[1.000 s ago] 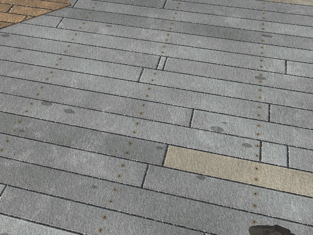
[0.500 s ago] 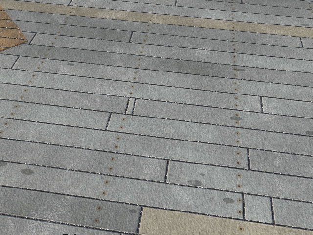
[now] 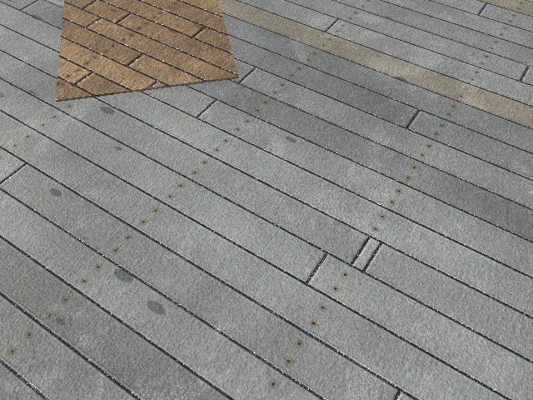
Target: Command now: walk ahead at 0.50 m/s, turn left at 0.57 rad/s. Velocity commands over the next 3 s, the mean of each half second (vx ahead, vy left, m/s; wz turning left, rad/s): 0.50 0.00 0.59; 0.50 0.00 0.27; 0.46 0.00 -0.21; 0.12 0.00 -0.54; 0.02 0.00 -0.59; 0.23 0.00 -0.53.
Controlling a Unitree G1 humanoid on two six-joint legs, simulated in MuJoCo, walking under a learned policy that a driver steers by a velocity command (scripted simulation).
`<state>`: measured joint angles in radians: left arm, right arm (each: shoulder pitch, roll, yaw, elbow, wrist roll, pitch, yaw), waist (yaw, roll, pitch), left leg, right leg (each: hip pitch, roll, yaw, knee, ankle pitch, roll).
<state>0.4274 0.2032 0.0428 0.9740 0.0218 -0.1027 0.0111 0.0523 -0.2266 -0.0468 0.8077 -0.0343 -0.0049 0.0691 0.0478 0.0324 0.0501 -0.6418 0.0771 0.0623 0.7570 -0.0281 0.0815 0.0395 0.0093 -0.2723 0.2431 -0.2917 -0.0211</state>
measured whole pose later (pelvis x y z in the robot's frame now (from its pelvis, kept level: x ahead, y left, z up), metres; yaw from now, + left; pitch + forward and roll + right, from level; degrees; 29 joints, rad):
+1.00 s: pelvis +0.54 +0.11 +0.01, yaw +25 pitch +1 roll -1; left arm 0.42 0.23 0.04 0.92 0.01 -0.09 -0.02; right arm 0.16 -0.26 -0.03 0.81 -0.04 -0.03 0.04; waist 0.04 0.05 0.03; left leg -0.61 0.07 -0.02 0.89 -0.15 0.03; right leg -0.07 0.07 -0.05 0.24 -0.19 -0.07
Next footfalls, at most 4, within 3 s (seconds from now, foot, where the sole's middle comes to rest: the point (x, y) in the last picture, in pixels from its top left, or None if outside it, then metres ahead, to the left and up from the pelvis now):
0.12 left None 0.21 0.09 -0.78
0.68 right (276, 355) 0.58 0.04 -0.78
1.20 left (171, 296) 0.73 0.34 -0.78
1.70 right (219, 228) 0.97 0.23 -0.78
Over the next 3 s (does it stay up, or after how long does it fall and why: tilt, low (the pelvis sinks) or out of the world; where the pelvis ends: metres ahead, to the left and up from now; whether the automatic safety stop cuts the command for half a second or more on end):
stays up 0.91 0.24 0.00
